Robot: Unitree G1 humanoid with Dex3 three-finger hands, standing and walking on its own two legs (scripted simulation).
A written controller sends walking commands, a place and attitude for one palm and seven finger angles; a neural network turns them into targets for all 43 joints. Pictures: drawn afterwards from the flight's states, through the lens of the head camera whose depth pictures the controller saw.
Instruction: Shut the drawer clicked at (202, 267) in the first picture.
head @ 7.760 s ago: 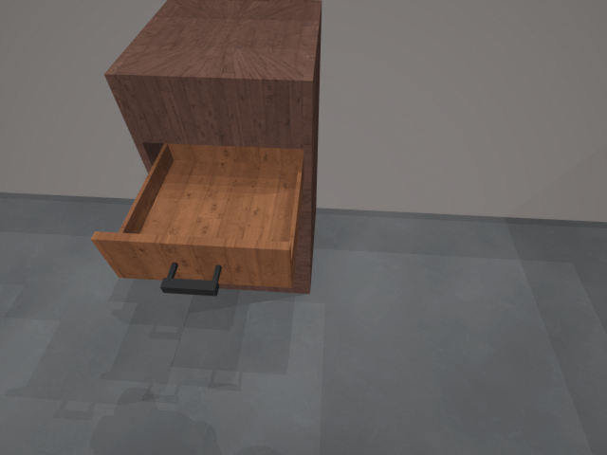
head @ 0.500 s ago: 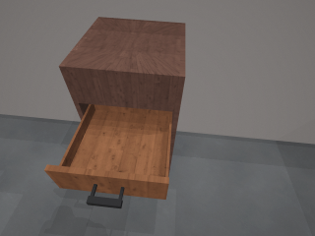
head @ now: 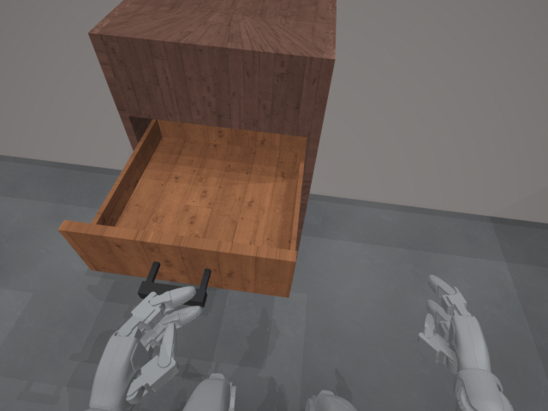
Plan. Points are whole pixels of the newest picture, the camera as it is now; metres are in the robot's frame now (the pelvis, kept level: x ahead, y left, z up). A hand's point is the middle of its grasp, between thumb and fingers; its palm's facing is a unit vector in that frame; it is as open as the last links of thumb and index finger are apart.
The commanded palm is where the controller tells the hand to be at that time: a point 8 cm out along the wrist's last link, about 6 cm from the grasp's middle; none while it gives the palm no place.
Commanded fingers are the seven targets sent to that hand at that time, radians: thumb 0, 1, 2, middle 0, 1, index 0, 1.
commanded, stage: raise the hand and make a fist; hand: left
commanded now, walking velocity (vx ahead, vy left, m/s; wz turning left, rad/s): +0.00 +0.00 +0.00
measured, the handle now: (177, 282) +0.33 +0.19 -0.06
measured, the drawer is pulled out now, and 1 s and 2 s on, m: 0.30 0.30 0.30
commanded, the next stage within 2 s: bring the fist close to the handle in 1.48 s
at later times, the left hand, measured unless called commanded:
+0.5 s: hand (154, 367) +0.17 +0.16 +0.03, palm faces -0.05 -1.00 -0.01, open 3.5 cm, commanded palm +0.13 +0.21 +0.03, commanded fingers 0.00 0.90 0.90 -1.14 -1.32 -1.14 -1.32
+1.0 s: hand (165, 377) +0.16 +0.14 +0.04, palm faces -0.05 -1.00 +0.02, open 3.2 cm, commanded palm +0.12 +0.20 +0.04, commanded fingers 0.00 0.90 0.90 -1.40 -1.60 -1.40 -1.60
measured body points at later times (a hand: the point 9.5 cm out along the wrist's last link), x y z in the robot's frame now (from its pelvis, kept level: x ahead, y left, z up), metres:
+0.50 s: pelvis -0.01 +0.02 -0.02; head +0.06 +0.02 +0.43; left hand +0.17 +0.22 +0.04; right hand +0.16 -0.22 -0.10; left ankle +0.05 +0.13 -0.65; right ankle +0.02 -0.09 -0.65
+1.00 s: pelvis +0.01 +0.03 -0.02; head +0.07 +0.04 +0.43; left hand +0.16 +0.20 +0.04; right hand +0.23 -0.18 -0.07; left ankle +0.05 +0.13 -0.65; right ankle +0.02 -0.09 -0.65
